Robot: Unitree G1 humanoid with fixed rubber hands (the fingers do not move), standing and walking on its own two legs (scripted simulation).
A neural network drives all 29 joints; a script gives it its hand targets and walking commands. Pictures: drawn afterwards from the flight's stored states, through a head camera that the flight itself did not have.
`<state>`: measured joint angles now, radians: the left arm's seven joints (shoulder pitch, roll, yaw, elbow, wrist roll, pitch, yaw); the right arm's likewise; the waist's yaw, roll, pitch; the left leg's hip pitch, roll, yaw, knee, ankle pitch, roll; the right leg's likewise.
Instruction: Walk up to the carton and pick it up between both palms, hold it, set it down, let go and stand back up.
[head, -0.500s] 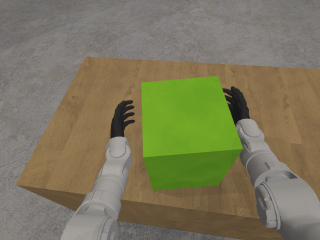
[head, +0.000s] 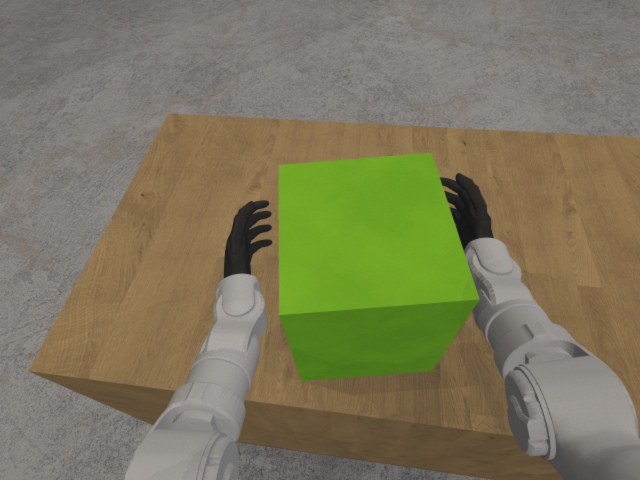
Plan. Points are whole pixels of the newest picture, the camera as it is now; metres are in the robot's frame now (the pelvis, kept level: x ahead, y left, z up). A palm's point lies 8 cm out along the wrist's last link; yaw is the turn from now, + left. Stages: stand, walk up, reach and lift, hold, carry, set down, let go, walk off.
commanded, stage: reach and lift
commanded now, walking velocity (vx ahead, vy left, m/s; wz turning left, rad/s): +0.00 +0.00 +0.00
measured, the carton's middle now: (361, 276) +0.39 +0.01 -0.02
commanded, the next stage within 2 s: none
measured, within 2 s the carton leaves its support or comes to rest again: leaves its support in 0.42 s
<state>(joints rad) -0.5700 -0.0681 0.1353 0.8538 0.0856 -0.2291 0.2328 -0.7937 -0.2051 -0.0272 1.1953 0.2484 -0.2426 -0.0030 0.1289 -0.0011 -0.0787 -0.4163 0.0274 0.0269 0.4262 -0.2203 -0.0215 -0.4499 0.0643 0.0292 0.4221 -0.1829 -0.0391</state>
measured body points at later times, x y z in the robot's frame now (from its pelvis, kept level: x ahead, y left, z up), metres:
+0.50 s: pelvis +0.00 +0.00 +0.00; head +0.06 -0.01 +0.45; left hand +0.37 +0.17 +0.03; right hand +0.45 -0.11 +0.05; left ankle -0.02 +0.13 -0.74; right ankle +0.00 -0.09 -0.74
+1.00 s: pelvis -0.02 +0.00 +0.00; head +0.01 -0.01 +0.45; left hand +0.36 +0.15 +0.06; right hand +0.41 -0.13 +0.08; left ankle -0.02 +0.13 -0.74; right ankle +0.00 -0.09 -0.74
